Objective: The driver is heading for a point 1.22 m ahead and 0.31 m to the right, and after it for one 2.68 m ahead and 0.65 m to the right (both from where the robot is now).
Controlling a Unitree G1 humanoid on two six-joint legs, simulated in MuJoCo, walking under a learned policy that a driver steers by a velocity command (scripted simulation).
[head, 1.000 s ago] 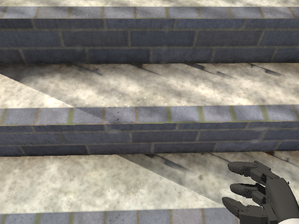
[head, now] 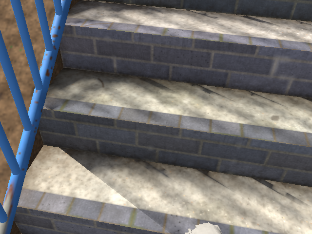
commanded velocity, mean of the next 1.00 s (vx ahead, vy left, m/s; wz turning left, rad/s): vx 0.50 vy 0.00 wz -0.47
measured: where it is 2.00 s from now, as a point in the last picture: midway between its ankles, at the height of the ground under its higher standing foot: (295, 47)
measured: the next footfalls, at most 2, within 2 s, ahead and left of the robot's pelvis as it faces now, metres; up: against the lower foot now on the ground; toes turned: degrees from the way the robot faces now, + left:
right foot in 0.26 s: +0.26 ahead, -0.13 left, +0.19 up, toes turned -12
left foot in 0.76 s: +0.57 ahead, -0.07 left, +0.38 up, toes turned -22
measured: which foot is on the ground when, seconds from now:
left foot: down 0.00-0.30, up 0.32-0.74, down 0.76-1.00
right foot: up 0.00-0.24, down 0.26-0.78, up 0.80-1.00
